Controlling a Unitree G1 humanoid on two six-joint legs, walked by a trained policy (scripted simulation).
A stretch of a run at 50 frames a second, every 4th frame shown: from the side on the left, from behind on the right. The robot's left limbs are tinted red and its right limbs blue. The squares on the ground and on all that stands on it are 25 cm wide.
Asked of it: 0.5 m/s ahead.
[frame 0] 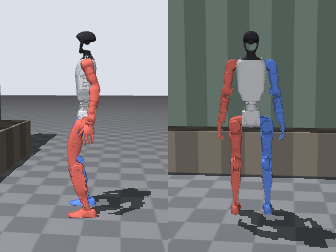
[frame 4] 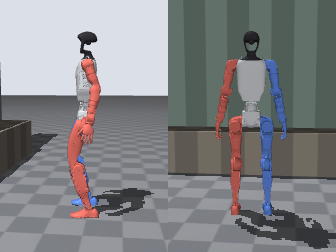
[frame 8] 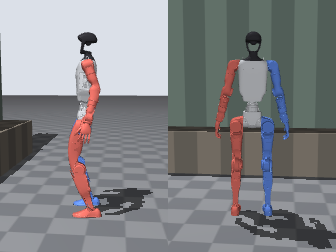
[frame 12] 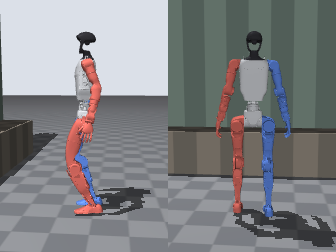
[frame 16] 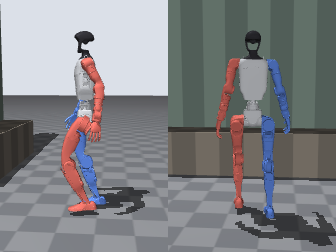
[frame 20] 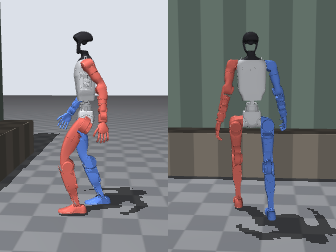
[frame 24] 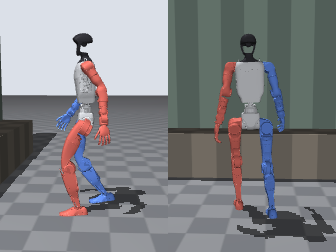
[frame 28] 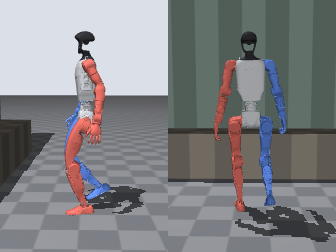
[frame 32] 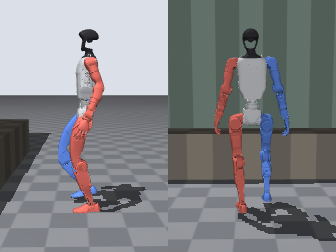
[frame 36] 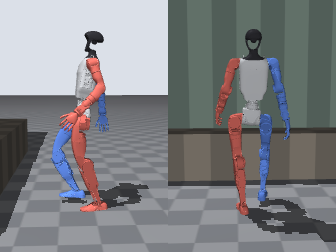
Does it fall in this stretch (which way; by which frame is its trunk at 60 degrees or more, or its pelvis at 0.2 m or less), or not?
no
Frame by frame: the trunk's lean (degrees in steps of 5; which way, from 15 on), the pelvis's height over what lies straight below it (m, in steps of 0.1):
0: 0, 0.8
4: 0, 0.8
8: 5, 0.8
12: 0, 0.8
16: 0, 0.8
20: 0, 0.8
24: 5, 0.8
28: 0, 0.8
32: 5, 0.8
36: 10, 0.8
